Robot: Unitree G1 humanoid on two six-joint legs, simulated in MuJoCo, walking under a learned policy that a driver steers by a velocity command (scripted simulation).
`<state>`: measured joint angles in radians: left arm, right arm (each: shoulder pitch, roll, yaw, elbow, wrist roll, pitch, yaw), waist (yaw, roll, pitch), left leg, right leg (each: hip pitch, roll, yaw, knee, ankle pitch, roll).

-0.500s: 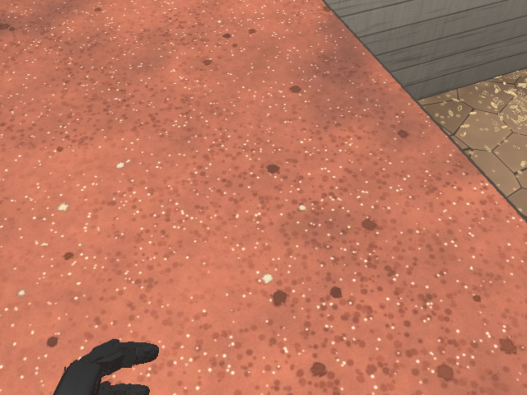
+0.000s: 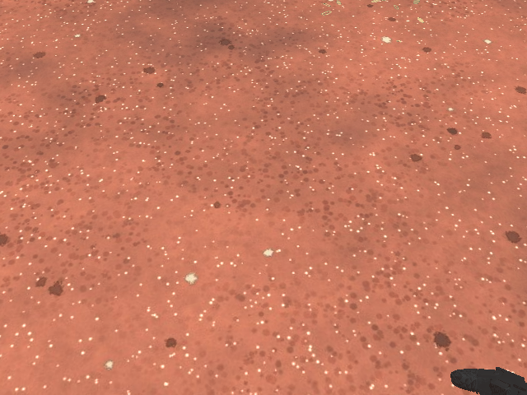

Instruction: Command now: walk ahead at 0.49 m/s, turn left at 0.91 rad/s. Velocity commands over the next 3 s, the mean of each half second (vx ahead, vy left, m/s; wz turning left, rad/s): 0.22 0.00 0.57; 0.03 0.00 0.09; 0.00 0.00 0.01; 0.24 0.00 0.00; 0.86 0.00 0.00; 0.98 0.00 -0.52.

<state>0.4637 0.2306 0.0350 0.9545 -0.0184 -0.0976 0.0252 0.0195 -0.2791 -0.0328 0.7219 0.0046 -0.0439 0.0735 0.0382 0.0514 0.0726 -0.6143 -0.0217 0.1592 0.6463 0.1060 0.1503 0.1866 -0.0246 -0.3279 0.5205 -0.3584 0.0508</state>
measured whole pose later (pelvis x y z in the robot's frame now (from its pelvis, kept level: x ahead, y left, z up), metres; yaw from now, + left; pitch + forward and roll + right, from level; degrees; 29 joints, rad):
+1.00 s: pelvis +0.28 -0.03 +0.02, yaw +20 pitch +0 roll +0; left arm 0.20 0.22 0.05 0.77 0.02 -0.01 0.02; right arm 0.27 -0.18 -0.04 0.79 -0.02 0.00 -0.02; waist 0.02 -0.02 0.00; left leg -0.22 -0.01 -0.05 0.59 -0.36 -0.01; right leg -0.34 -0.01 0.04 0.55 -0.20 0.03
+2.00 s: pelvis +0.38 -0.03 +0.02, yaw +19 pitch +1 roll +0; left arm 0.16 0.25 0.07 0.97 0.01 -0.07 -0.03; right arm 0.43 -0.24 -0.07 1.01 -0.02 -0.07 -0.01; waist -0.03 0.04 -0.02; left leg -0.02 0.06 -0.05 0.41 -0.42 0.03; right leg -0.36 -0.04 -0.09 0.61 -0.32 -0.03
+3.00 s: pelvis +1.15 +0.19 -0.01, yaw +3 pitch +0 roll +0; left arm 0.11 0.26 0.04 0.80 0.01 -0.05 -0.05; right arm 0.43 -0.21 -0.03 0.97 -0.03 -0.08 -0.03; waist 0.03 -0.01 0.04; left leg 0.03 0.01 0.18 1.01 -0.26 -0.03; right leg -0.51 0.13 -0.17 0.66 -0.22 -0.23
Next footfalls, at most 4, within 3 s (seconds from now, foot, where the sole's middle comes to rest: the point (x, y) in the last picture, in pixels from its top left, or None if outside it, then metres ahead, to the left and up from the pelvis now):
0.02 left None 0.23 0.02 -0.75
0.48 right None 0.42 -0.12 -0.75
0.78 left None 0.25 0.09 -0.75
2.02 right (338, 382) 0.50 -0.12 -0.75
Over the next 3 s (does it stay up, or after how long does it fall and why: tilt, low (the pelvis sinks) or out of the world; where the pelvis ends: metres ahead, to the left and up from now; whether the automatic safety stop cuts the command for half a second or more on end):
stays up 1.15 0.19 -0.01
